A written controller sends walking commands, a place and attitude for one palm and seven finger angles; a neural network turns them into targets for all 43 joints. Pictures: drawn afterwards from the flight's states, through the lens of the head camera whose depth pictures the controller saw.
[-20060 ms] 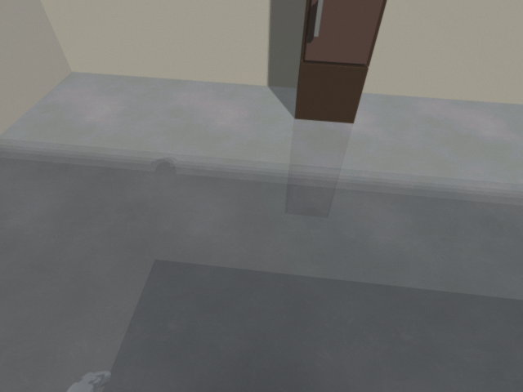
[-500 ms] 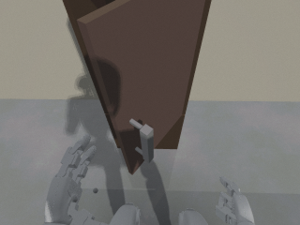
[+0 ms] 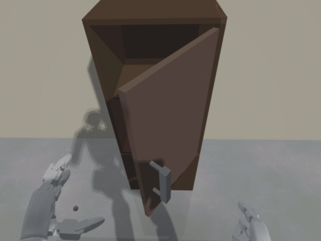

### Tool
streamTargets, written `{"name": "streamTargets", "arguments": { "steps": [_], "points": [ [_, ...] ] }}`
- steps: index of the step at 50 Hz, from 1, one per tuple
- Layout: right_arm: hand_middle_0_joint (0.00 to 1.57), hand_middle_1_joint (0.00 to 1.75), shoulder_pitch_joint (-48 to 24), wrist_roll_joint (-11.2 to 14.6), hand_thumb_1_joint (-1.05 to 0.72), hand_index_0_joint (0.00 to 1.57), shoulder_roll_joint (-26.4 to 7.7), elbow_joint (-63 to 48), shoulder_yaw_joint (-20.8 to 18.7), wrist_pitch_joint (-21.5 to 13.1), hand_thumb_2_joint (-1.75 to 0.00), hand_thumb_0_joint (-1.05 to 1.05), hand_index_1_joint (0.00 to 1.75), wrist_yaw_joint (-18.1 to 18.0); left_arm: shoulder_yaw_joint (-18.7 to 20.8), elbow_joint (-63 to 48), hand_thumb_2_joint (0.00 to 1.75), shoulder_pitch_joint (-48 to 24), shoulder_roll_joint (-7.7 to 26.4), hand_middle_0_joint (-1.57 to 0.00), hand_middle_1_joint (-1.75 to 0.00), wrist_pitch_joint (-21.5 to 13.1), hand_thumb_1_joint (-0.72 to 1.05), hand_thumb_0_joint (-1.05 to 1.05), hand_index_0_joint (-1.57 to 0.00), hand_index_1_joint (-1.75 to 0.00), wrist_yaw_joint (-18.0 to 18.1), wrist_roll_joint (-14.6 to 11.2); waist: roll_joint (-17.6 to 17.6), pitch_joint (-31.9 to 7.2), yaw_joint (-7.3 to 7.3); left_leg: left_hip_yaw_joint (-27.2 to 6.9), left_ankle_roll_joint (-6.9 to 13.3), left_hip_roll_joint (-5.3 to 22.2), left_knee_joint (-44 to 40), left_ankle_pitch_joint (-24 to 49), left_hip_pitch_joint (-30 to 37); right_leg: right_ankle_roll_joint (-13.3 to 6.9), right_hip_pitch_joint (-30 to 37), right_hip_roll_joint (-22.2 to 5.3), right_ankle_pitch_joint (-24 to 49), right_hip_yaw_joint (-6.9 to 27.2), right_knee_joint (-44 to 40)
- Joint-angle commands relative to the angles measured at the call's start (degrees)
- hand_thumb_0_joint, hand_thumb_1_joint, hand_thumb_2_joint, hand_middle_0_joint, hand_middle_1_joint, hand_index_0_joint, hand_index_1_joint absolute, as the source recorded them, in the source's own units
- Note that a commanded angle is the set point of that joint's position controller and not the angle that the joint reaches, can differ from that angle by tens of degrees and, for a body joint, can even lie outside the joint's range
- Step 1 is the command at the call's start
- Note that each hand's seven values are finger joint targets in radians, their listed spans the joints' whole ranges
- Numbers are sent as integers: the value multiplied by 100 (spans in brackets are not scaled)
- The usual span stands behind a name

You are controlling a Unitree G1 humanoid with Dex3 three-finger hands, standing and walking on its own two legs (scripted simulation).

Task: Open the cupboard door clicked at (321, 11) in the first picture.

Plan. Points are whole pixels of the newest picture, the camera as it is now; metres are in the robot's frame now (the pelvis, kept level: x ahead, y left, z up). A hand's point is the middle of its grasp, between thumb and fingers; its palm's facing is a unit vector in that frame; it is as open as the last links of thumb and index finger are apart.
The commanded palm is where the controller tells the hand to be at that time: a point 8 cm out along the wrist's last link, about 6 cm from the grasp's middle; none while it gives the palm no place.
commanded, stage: draw the hand back to the body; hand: left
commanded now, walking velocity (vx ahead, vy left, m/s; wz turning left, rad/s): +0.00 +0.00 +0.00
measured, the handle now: (159, 182) +0.31 +0.04 -0.07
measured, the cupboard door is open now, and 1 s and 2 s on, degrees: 54 54 54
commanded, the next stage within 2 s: step back with the hand held close in 0.78 s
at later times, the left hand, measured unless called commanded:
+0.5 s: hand (21, 154) +0.20 +0.25 +0.21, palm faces +0.49 -0.77 -0.41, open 8.1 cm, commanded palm +0.15 +0.29 +0.21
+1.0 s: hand (25, 157) +0.20 +0.25 +0.21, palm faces +0.46 -0.78 -0.43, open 7.4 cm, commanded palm +0.14 +0.28 +0.21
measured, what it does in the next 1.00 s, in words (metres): stands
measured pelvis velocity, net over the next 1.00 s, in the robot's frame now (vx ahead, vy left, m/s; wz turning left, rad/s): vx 0.00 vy -0.02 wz -0.01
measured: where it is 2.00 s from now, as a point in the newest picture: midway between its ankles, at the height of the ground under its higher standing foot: outside the picture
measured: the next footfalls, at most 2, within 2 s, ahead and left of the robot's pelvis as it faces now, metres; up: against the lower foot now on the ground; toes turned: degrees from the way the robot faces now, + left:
right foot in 1.88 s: -0.14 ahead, -0.11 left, +0.00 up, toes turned +4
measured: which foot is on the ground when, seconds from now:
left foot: down 0.00-1.00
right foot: down 0.00-1.00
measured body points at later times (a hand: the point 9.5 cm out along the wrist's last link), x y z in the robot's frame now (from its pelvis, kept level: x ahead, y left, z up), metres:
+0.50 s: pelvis +0.01 -0.01 +0.04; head -0.01 -0.03 +0.48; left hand +0.17 +0.29 +0.24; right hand +0.21 -0.23 -0.04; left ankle +0.00 +0.10 -0.70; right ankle -0.01 -0.14 -0.70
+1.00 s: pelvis +0.00 -0.02 +0.04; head -0.01 -0.04 +0.49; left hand +0.17 +0.29 +0.23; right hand +0.19 -0.24 -0.04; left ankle +0.00 +0.10 -0.70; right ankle -0.01 -0.14 -0.70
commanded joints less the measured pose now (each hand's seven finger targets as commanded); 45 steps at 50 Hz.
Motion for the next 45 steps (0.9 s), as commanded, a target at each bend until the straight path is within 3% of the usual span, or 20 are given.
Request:
{"name": "streamTargets", "arguments": {
  "steps": [1, 5, 12, 19, 20, 23, 24, 27, 31, 34, 36, 42, 44, 45],
  "points": [
    [20, 30, -657, -26, -90, 20, -590, -786, -220, -493, -90, 0, 30, -81, 951, -1440, 62, -413, 874, -18, -30, -386, 23, 0, -18, -30, 211, 9, -2, -12, 74, -245, -28, 88, -1370, 1299, 631, -270, 550, 174, 904, -68, -1045],
    [20, 30, -734, -47, -90, 20, -600, -536, -195, -697, -90, 0, 30, -22, 1180, -1530, 68, -613, 948, -18, -30, -417, 37, 0, -18, -30, 215, -30, 179, 115, 89, -247, -78, 112, -1656, 1782, 989, -265, 920, 175, 1291, -70, -1311],
    [20, 30, -1006, -76, -90, 20, -629, -167, -236, -818, -90, 0, 30, 38, 1847, -1099, 78, -995, 1160, -19, -30, -537, 62, 0, -19, -30, 186, -140, -257, 473, 169, -126, -79, 98, -2117, 2064, 1357, -262, 1521, 200, 1725, -77, -1845],
    [20, 30, -1144, -134, -90, 20, -649, 126, -287, -912, -90, 0, 30, 91, 2475, -1319, 88, -1657, 1517, -20, -30, -763, 87, 0, -20, -30, 190, -194, 278, 206, 236, -46, -91, 89, -2420, 2682, 1947, -260, 2004, 171, 2229, -4, -2123],
    [20, 30, -1169, -144, -90, 20, -649, 170, -291, -912, -90, 0, 30, 94, 2549, -1244, 90, -1737, 1550, -20, -30, -776, 90, 0, -20, -30, 192, -207, 121, 286, 236, -34, -90, 92, -2459, 2699, 1976, -251, 2011, 185, 2276, -17, -2172],
    [20, 30, -1224, -136, -90, 20, -657, 247, -343, -856, -90, 0, 30, 159, 2106, -634, 90, -1322, 981, -20, -30, -704, 90, 0, -20, -30, 61, -253, -212, 625, 182, 38, -50, 121, -2545, 2744, 2037, -204, 1961, 188, 2368, -30, -2327],
    [20, 30, -1234, -138, -90, 20, -691, 265, -365, -821, -90, 0, 30, 182, 2059, -675, 90, -1424, 965, -20, -30, -707, 90, 0, -20, -30, 35, -251, -201, 632, 175, 23, -54, 122, -2604, 2711, 2050, -199, 1985, 196, 2307, -29, -2370],
    [20, 30, -1309, -157, -90, 20, -714, 280, -407, -763, -90, 0, 30, 190, 2167, -645, 90, -1468, 1104, -20, -30, -729, 90, 0, -20, -30, 23, -238, -248, 603, 212, 59, -26, 82, -2685, 2588, 2112, -208, 2097, 209, 2290, -3, -2492],
    [20, 30, -1416, -187, -90, 20, -656, 263, -417, -762, -90, 0, 30, 147, 2382, -971, 90, -1578, 1347, -20, -30, -813, 90, 0, -20, -30, 47, -225, -260, 282, 265, 110, 7, 38, -2713, 2469, 2287, -195, 2253, 204, 2291, 63, -2576],
    [20, 30, -1440, -193, -90, 20, -620, 304, -390, -818, -90, 0, 30, 116, 2413, -1217, 90, -1704, 1426, -20, -30, -857, 90, 0, -20, -30, 77, -201, 225, 256, 253, 123, -11, 6, -2718, 2453, 2367, -216, 2268, 185, 2294, 103, -2645],
    [20, 30, -1430, -199, -90, 20, -620, 339, -387, -858, -90, 0, 30, 111, 2370, -1211, 90, -1729, 1397, -20, -30, -854, 90, 0, -20, -30, 90, -188, 277, 369, 235, 113, -30, 3, -2759, 2432, 2387, -213, 2210, 205, 2249, 84, -2690],
    [20, 30, -1454, -193, -90, 20, -652, 425, -426, -852, -90, 0, 30, 128, 2254, -705, 90, -1593, 1188, -20, -30, -830, 90, 0, -20, -30, 43, -200, -169, 790, 219, 123, -18, 25, -2855, 2274, 2313, -190, 2082, 249, 2036, 73, -2852],
    [20, 30, -1440, -197, -90, 20, -650, 428, -447, -830, -90, 0, 30, 138, 2269, -672, 90, -1592, 1184, -20, -30, -845, 90, 0, -20, -30, 21, -222, -248, 697, 228, 136, 2, 33, -2870, 2271, 2368, -174, 2102, 237, 2045, 86, -2839],
    [20, 30, -1444, -194, -90, 20, -676, 471, -456, -814, -90, 0, 30, 128, 2413, -720, 90, -1973, 1375, -20, -30, -872, 90, 0, -20, -30, 42, -221, -263, 606, 203, 135, 4, 19, -2870, 2258, 2392, -173, 2130, 237, 2033, 100, -2867]
  ]
}}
